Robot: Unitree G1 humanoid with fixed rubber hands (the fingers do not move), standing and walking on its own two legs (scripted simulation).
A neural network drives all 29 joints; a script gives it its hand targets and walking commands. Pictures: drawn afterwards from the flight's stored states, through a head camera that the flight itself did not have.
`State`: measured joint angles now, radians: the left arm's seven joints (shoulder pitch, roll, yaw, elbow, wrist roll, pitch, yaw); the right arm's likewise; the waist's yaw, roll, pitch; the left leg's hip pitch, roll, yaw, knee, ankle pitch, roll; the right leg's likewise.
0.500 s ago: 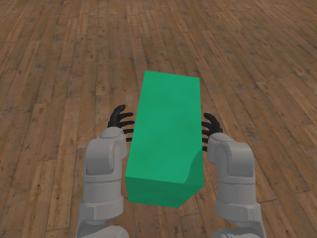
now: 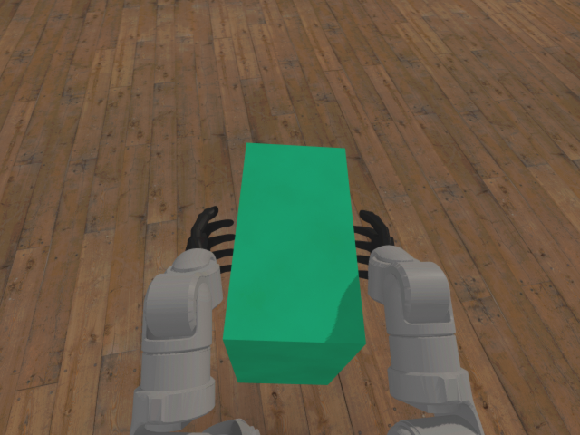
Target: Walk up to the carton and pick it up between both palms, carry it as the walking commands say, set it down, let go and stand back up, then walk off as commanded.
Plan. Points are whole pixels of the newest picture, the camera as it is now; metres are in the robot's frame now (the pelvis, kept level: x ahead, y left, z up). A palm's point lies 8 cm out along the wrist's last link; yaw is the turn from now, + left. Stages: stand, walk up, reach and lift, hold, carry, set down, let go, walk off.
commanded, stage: carry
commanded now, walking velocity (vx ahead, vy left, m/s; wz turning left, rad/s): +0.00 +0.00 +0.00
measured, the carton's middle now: (289, 270) +0.33 +0.01 -0.01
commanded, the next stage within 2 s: none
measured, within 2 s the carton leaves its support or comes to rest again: neither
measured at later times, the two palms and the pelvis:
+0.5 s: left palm (267, 88) +0.71 +0.06 +0.04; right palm (379, 99) +0.71 -0.18 +0.02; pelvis +0.41 -0.06 -0.01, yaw -2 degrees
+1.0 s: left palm out of the picture +1.17 +0.00 +0.05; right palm (369, 2) +1.20 -0.22 +0.00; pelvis +0.91 -0.16 -0.02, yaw +14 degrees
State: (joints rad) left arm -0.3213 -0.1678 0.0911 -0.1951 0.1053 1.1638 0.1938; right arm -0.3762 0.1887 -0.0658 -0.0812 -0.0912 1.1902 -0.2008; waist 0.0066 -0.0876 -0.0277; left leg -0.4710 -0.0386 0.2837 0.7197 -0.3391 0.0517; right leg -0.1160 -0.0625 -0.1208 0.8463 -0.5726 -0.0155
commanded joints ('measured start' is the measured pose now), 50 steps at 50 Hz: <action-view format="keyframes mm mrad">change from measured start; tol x128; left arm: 1 -565 -1065 -682 -43 -453 12 -301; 50 -292 -931 -551 2 -348 -15 -262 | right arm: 1 -500 1049 580 -146 317 -39 257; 50 -617 927 740 -380 367 -15 219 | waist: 1 -15 178 -409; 50 -32 -52 -299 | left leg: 1 732 426 -524 -205 1337 181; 13 -817 -51 -11 518 -507 -71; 21 944 472 -620 -118 1744 284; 37 -874 -111 17 807 -558 -61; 43 1228 262 -447 -40 1614 263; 50 413 458 -620 -40 1306 165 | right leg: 1 -463 37 154 208 -13 6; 13 902 -208 359 -217 2335 -122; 26 -593 23 208 110 -230 10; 31 441 -266 418 -267 2146 -165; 41 108 125 -264 218 2653 469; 43 -996 168 52 1359 -301 299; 50 -659 -82 212 265 -215 109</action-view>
